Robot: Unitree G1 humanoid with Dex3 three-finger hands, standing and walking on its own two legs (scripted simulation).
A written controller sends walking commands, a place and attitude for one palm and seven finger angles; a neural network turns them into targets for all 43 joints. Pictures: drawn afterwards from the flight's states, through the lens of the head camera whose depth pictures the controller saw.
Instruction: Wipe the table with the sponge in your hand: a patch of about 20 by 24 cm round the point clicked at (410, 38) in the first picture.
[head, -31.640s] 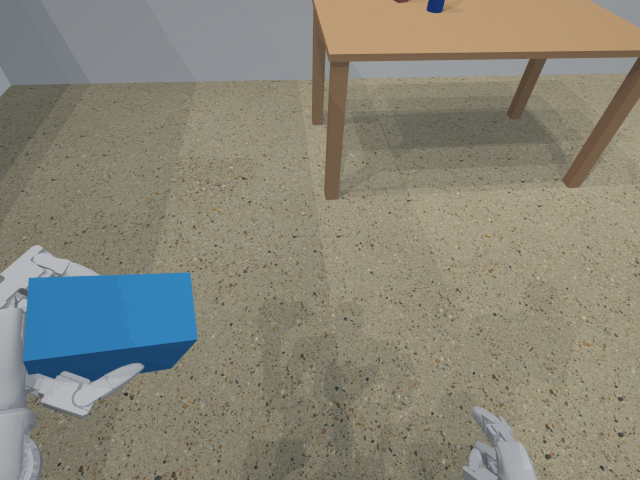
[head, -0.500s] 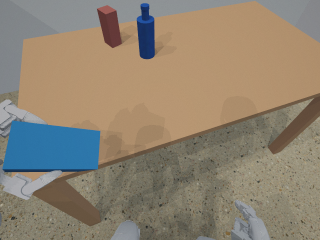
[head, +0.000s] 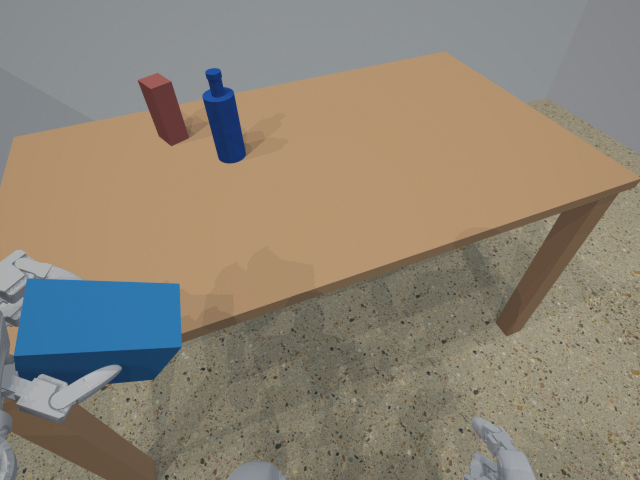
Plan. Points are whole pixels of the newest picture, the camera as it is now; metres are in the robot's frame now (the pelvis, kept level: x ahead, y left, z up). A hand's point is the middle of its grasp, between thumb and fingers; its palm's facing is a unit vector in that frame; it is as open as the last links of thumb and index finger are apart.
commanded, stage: shuffle to correct the standing spot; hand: left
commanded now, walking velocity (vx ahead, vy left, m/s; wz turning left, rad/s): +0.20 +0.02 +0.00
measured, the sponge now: (123, 336) +0.23 +0.22 +0.13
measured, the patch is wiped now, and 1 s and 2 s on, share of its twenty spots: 0.00 0.00 0.00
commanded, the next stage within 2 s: none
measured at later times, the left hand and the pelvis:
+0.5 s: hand (196, 320) +0.23 +0.13 +0.17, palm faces +0.35 -0.69 -0.64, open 10.6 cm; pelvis +0.03 -0.12 -0.03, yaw +2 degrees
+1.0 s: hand (233, 293) +0.25 +0.10 +0.18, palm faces +0.33 -0.79 -0.51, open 10.6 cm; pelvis +0.03 -0.14 +0.00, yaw +2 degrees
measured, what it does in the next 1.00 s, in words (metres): steps to the right: left foot, then right foot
